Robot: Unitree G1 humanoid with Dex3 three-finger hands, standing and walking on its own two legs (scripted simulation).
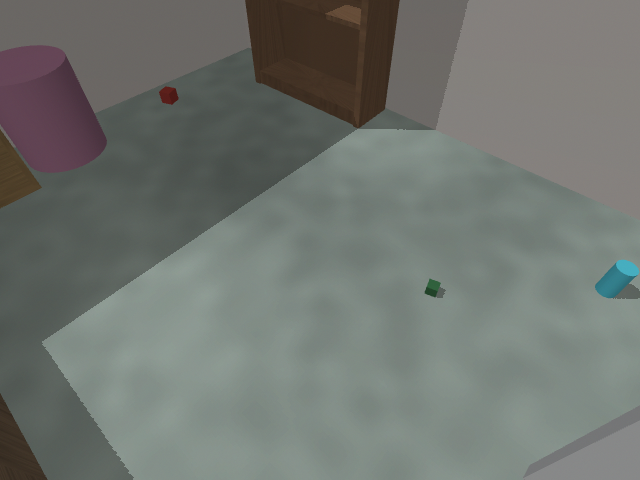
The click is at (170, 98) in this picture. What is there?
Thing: cube
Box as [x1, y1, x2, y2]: [159, 86, 178, 104]
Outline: 165,86 159,91 162,102 171,104 178,98 175,88
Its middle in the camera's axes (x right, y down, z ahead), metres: -0.91 -0.88 +2.38
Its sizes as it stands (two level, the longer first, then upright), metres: 0.071 0.071 0.071
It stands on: the floor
